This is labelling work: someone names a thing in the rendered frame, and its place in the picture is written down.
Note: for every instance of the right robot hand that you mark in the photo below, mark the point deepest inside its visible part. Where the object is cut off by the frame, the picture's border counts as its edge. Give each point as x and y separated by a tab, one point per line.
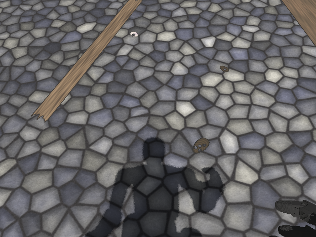
303	209

